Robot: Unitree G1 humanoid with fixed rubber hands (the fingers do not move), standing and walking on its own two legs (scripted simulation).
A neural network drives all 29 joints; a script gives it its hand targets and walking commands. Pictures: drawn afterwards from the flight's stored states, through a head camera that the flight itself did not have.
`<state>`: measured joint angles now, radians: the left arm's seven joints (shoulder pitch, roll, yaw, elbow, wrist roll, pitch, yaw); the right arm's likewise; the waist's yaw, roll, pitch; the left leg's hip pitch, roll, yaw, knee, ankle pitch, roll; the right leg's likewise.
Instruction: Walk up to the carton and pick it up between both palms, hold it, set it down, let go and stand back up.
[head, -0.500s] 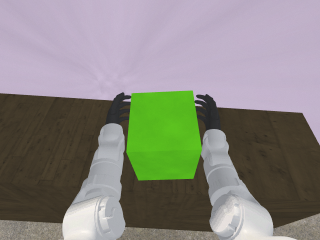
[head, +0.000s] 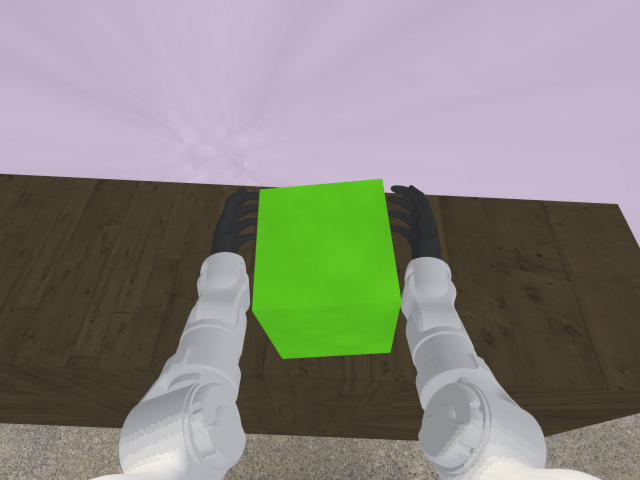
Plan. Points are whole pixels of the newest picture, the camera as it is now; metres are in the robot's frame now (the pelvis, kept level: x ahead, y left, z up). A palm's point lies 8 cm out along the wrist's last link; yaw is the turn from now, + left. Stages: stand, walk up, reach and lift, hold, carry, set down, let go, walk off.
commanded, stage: set down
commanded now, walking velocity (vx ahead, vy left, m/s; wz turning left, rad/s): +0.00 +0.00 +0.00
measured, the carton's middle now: (328, 275) +0.39 -0.02 -0.02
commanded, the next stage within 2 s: none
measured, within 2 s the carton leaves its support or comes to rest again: rests again in 0.68 s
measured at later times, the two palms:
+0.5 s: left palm (230, 251) +0.41 +0.11 +0.02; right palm (424, 252) +0.39 -0.14 +0.04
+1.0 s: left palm (238, 251) +0.41 +0.10 +0.02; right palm (429, 256) +0.39 -0.15 +0.03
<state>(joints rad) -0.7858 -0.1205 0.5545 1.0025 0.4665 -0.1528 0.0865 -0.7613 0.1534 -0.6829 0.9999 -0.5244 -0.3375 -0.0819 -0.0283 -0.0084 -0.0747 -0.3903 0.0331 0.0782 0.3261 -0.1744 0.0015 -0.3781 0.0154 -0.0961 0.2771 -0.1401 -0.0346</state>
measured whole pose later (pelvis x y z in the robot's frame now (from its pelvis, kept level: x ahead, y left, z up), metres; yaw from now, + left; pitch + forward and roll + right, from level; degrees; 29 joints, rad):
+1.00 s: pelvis +0.00 +0.00 +0.00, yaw +0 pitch +15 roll +0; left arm -0.80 -0.16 0.65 0.98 0.56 -0.23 0.08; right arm -0.76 0.18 -0.74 0.96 -0.58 -0.36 -0.05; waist -0.05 -0.03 -0.06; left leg -0.43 0.04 0.09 0.33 -0.17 0.00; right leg -0.43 0.01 -0.10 0.30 -0.14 -0.04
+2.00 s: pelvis -0.02 +0.00 -0.02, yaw -3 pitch +24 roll -1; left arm -0.95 0.05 0.32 1.36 0.17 -0.33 0.17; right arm -0.91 -0.04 -0.27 1.31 -0.06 -0.34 -0.14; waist 0.00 0.00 -0.21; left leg -0.72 0.07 0.11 0.55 -0.24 0.01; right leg -0.72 0.03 -0.06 0.48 -0.18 -0.04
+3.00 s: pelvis -0.04 -0.01 -0.01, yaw -1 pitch +17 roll -1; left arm -1.16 0.25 0.01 1.38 -0.18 -0.06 0.08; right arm -1.11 -0.27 0.04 1.33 0.35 -0.03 -0.09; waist -0.01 -0.03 -0.23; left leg -0.58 0.05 0.04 0.46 -0.18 -0.02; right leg -0.57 0.04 -0.07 0.41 -0.14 -0.05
